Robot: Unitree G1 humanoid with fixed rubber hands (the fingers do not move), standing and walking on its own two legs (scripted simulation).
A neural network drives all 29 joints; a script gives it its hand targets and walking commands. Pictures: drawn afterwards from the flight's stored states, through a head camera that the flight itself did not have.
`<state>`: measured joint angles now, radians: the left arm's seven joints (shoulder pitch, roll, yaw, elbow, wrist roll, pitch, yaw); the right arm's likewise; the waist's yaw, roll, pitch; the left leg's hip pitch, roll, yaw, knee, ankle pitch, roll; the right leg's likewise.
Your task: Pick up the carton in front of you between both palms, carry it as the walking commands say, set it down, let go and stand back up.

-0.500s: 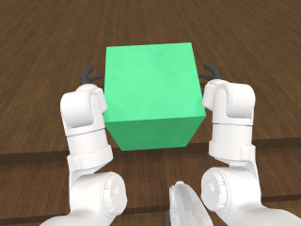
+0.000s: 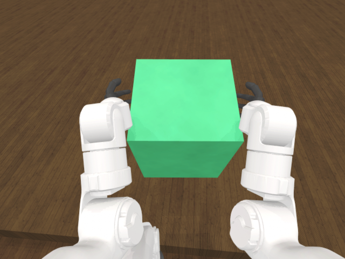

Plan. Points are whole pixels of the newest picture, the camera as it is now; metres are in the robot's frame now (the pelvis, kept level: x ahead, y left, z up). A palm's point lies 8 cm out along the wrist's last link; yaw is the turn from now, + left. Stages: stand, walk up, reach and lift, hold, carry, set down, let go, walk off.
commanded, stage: carry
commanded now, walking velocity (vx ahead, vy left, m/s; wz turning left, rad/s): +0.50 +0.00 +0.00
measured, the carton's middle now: (181, 125) +0.42 +0.01 +0.11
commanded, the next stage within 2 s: none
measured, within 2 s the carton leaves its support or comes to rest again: neither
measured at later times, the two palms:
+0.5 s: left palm (139, 8) +0.64 +0.12 +0.31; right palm (250, 0) +0.64 -0.16 +0.32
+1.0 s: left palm out of the picture +0.90 +0.08 +0.42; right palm out of the picture +0.90 -0.20 +0.43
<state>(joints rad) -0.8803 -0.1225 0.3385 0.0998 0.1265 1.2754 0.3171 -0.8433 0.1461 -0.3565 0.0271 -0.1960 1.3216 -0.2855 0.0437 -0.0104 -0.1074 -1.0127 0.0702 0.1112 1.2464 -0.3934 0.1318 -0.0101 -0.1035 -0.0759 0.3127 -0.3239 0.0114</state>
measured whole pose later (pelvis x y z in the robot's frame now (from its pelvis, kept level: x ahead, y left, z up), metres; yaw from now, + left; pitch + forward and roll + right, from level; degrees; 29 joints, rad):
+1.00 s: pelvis +0.55 -0.06 +0.22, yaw +1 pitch +4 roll -1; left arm -0.81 -0.15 0.30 0.05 0.15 1.30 0.31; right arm -0.79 0.12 -0.35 0.01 -0.14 1.31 -0.28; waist 0.00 0.00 -0.15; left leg -0.59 0.05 0.09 0.69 -0.20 0.06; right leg -0.25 -0.02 -0.10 0.59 -0.40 -0.01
